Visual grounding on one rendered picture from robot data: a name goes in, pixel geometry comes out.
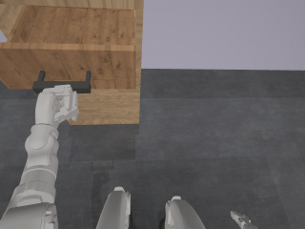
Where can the drawer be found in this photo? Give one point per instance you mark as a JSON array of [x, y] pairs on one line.
[[68, 42]]

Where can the robot left hand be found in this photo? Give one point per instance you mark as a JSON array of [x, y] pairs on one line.
[[47, 105]]

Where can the handle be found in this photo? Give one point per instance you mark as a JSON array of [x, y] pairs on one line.
[[81, 87]]

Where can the robot left forearm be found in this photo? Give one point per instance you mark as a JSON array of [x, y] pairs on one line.
[[40, 172]]

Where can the robot left thigh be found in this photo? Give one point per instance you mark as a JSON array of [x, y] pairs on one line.
[[115, 211]]

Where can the cabinet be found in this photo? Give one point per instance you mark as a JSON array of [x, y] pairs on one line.
[[101, 106]]

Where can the left robot upper arm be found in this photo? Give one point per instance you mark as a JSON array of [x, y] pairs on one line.
[[34, 216]]

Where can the robot right hand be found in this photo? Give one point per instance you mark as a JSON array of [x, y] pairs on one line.
[[242, 220]]

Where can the left robot shin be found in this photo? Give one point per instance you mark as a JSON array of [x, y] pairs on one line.
[[127, 219]]

